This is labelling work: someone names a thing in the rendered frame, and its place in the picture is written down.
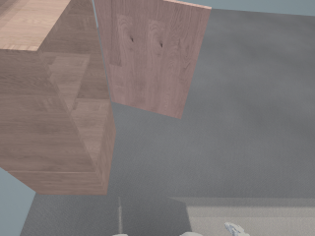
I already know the right robot hand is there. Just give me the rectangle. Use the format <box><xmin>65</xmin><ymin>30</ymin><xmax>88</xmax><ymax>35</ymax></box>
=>
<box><xmin>224</xmin><ymin>222</ymin><xmax>250</xmax><ymax>236</ymax></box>

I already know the cupboard door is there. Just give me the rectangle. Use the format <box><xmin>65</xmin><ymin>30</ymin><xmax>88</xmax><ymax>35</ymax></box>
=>
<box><xmin>94</xmin><ymin>0</ymin><xmax>212</xmax><ymax>119</ymax></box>

